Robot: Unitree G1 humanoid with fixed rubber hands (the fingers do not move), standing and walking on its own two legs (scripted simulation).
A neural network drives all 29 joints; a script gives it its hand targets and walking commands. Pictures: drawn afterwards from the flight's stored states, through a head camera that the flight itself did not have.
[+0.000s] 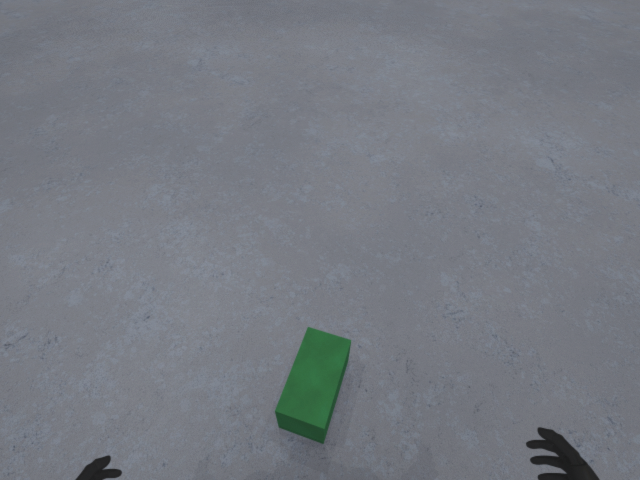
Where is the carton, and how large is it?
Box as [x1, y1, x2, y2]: [275, 327, 350, 443]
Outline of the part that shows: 308,327 275,409 275,413 279,427 323,443 346,366 350,340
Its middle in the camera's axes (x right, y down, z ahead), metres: -0.01 +0.44 +1.18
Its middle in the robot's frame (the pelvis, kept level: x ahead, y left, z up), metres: +0.50 +0.02 -0.70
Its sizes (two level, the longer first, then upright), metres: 0.269 0.142 0.153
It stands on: the floor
